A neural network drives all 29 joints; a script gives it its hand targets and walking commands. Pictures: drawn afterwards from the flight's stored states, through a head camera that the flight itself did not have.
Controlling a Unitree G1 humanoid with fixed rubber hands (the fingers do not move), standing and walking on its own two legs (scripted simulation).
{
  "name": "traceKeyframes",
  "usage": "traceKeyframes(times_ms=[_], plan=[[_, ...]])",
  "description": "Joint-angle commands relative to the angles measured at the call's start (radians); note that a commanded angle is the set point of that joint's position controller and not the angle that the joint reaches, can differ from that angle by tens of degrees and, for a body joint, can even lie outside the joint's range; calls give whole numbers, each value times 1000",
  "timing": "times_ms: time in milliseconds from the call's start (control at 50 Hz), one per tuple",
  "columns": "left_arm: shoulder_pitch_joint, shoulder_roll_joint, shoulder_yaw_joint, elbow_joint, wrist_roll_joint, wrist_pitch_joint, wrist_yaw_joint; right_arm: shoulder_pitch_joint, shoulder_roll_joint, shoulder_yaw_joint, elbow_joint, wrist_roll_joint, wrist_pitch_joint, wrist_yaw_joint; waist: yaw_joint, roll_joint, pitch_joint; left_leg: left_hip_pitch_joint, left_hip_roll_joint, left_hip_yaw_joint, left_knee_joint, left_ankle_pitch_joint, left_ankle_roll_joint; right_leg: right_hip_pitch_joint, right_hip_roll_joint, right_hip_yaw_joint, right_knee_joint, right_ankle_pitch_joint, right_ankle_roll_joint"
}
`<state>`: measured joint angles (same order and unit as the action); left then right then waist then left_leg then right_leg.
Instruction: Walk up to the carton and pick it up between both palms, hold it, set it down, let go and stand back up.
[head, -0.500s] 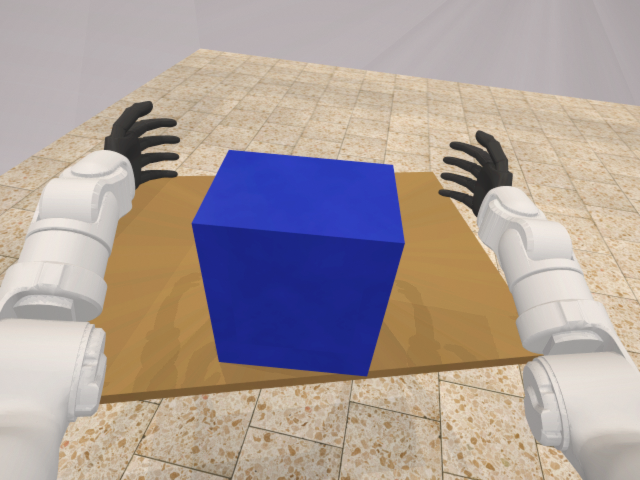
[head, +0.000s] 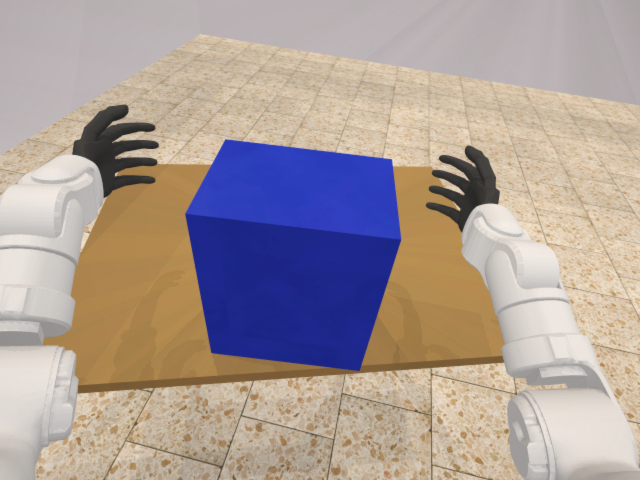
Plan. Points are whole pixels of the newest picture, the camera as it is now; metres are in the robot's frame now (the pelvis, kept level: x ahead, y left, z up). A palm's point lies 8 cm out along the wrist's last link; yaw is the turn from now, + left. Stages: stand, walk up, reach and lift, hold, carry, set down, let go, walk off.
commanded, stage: set down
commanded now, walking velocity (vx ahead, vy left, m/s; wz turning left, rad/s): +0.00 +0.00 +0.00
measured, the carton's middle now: (296, 261) +0.41 -0.05 +0.06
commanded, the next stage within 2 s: none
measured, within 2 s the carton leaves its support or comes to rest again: neither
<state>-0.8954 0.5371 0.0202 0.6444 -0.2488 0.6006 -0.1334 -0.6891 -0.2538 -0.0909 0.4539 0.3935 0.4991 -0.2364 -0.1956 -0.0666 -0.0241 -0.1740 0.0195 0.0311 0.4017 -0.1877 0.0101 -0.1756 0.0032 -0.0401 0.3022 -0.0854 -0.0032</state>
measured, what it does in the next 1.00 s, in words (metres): stands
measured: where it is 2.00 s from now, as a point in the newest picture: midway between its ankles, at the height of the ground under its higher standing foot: outside the picture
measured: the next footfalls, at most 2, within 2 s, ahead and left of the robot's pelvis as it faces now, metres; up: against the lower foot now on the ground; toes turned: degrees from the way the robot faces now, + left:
none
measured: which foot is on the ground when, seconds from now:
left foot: down 0.00-1.00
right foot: down 0.00-1.00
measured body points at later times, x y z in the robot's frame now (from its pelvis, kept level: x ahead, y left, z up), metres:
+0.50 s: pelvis +0.01 +0.00 +0.00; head -0.01 +0.01 +0.45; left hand +0.40 +0.21 +0.17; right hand +0.31 -0.25 +0.15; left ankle +0.02 +0.11 -0.75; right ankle +0.05 -0.12 -0.75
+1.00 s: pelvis +0.03 +0.00 +0.00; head +0.03 +0.01 +0.45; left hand +0.34 +0.23 +0.11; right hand +0.27 -0.23 +0.10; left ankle +0.02 +0.11 -0.75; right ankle +0.05 -0.12 -0.75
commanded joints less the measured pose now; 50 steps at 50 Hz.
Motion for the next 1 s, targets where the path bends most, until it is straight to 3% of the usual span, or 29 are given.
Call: traceKeyframes(times_ms=[0, 80, 120, 140, 160, 240, 300, 340, 400, 420, 440, 500, 540, 600, 680, 760, 780, 900, 980], plan=[[-390, 144, 80, -264, 5, -22, 24, -325, -161, -58, -256, -10, -30, 14, 13, 180, -342, 32, -17, -13, -95, 23, -30, 209, 45, -1, 33, 154, -25], [-245, 154, 146, -384, 27, 2, 22, -197, -147, -38, -343, -1, -21, 9, 39, 142, -368, 65, -30, 2, -79, 142, -27, 262, 43, 19, 36, 251, -17], [-275, 183, 165, -401, 16, 18, 26, -248, -157, -41, -395, 0, -9, 7, 59, 128, -354, 21, -38, 12, -87, 99, -16, 256, 37, 29, 31, 210, -12], [-198, 170, 177, -400, 25, 28, 24, -180, -141, -23, -405, 4, -8, 7, 69, 114, -317, 18, -37, 13, -95, 95, -10, 272, 35, 36, 28, 210, -12], [-107, 154, 187, -413, 32, 30, 15, -99, -127, -14, -425, 3, -10, 3, 69, 85, -314, 23, -37, 15, -101, 99, -4, 302, 36, 40, 25, 222, -8], [-61, 138, 176, -455, 5, 40, -8, -55, -121, -23, -502, -9, 6, -15, 63, 72, -254, 4, -38, 16, -113, 55, -1, 274, 31, 49, 8, 168, -10], [-21, 129, 177, -486, 3, 39, -13, 4, -103, -23, -535, -17, 18, -22, 68, 78, -206, -12, -34, 16, -123, 16, 2, 258, 30, 53, 3, 117, -17], [40, 122, 189, -573, 8, 26, -15, 89, -93, -28, -587, -21, 8, -27, 66, 93, -229, 9, -32, 16, -117, 40, -6, 264, 27, 54, 5, 135, -17], [18, 143, 179, -610, -22, 17, -7, 77, -94, -56, -636, -38, 14, -28, 58, 110, -218, 8, -26, 11, -111, 11, -12, 213, 24, 52, 3, 101, -22], [45, 139, 185, -625, -23, 17, -2, 98, -94, -56, -654, -42, 13, -25, 71, 109, -218, 12, -22, 10, -115, 4, -13, 207, 27, 50, 2, 81, -24], [136, 119, 184, -635, -12, 19, -4, 192, -78, -50, -651, -49, 11, -26, 61, 104, -200, 31, -18, 7, -114, 24, -13, 229, 29, 52, 2, 106, -26], [195, 106, 198, -677, 1, 12, -5, 256, -73, -50, -675, -56, 8, -26, 77, 125, -189, 24, -17, 4, -122, 17, -18, 230, 27, 55, 3, 78, -28], [145, 129, 195, -709, -17, 4, 2, 209, -80, -65, -722, -61, 7, -26, 84, 138, -187, -6, -16, 7, -122, -15, -19, 214, 22, 57, 7, 50, -29], [275, 115, 214, -756, -11, -12, 4, 335, -57, -44, -771, -65, 1, -22, 101, 112, -177, 12, -16, 9, -122, 18, -15, 243, 19, 69, 4, 71, -24], [306, 106, 201, -777, -24, -28, 9, 368, -58, -51, -807, -68, -2, -12, 113, 148, -137, 13, -8, 2, -124, 11, -27, 200, 15, 70, -6, 33, -32], [491, 68, 222, -824, -9, -55, 0, 560, -29, -16, -864, -71, -10, -7, 137, 97, -104, 30, -8, 5, -128, 61, -21, 235, 10, 88, -21, 64, -28], [441, 83, 223, -851, -16, -58, -2, 516, -45, -26, -890, -72, -10, -12, 139, 112, -114, 31, -11, 5, -125, 64, -26, 219, 6, 90, -23, 65, -28], [608, 48, 216, -900, -17, -89, -5, 674, -33, -32, -966, -98, -28, -8, 145, 100, -48, 33, -2, 1, -132, 50, -29, 199, 1, 99, -42, 31, -35], [738, 35, 214, -978, -24, -146, 0, 815, -5, -19, -1030, -110, -58, -3, 158, 90, -59, 46, 0, -5, -124, 92, -32, 213, -2, 107, -38, 74, -34]])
